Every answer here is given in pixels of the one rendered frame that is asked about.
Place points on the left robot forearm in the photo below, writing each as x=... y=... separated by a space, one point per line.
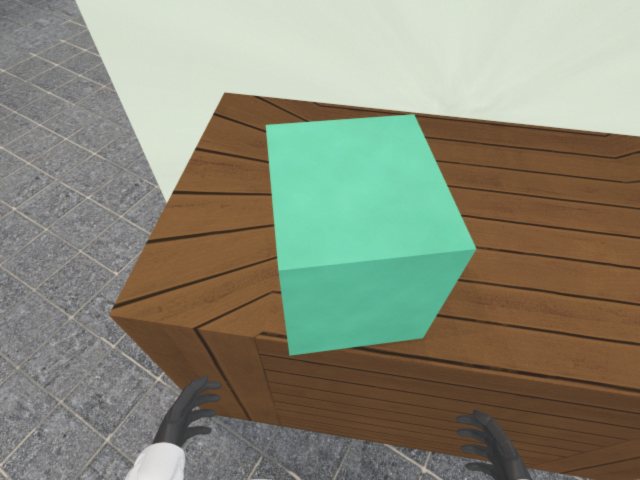
x=160 y=461

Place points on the carton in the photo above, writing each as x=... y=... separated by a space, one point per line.
x=369 y=240

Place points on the robot left hand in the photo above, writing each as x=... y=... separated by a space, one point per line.
x=173 y=428

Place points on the pedestal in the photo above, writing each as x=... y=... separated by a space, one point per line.
x=541 y=331

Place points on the robot right hand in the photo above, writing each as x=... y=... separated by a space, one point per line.
x=507 y=463

